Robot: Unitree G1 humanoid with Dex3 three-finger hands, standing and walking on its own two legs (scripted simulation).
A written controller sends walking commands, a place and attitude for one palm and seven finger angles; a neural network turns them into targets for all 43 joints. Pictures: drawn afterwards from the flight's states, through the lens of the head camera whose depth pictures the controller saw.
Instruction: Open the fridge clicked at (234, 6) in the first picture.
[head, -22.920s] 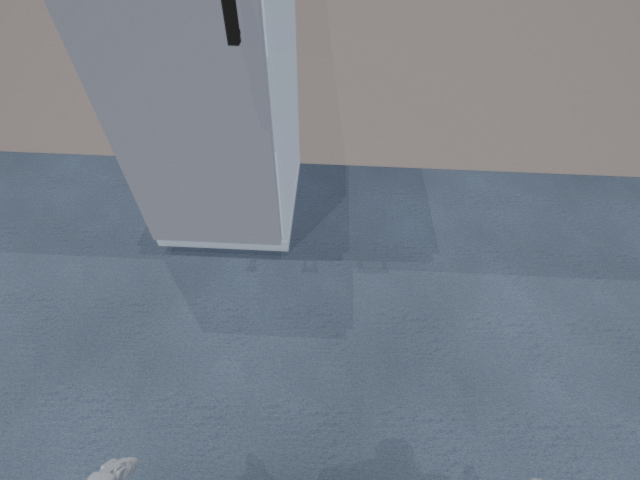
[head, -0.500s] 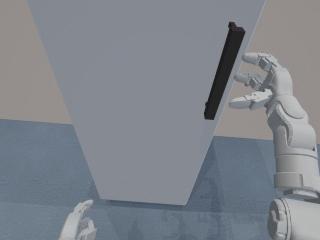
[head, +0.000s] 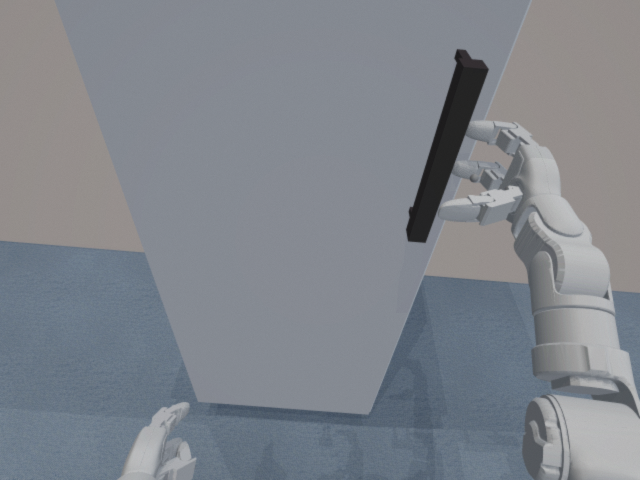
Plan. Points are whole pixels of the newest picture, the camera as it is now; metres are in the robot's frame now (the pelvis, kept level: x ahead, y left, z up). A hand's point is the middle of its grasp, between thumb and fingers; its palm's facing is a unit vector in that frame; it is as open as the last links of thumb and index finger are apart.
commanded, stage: feel for the door with the fingertips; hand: right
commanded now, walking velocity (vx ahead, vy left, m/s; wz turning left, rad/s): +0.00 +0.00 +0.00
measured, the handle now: (436, 155) +0.46 -0.11 +0.22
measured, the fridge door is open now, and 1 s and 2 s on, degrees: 0 0 0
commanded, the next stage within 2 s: slide the fingers in behind the handle in 0.36 s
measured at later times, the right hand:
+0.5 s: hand (467, 169) +0.42 -0.14 +0.23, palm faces +0.03 +1.00 +0.00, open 13.8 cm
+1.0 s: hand (460, 178) +0.40 -0.13 +0.23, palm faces +0.02 +1.00 +0.00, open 14.0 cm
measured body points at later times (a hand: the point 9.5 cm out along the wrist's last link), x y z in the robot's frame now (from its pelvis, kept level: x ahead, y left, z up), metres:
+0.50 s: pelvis -0.01 +0.00 +0.00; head -0.03 +0.02 +0.45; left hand +0.13 +0.24 -0.11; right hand +0.41 -0.19 +0.23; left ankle +0.00 +0.09 -0.74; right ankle -0.02 -0.10 -0.74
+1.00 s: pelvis -0.01 +0.00 +0.00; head -0.03 +0.02 +0.45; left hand +0.15 +0.24 -0.10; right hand +0.39 -0.18 +0.23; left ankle +0.00 +0.09 -0.74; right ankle -0.02 -0.10 -0.74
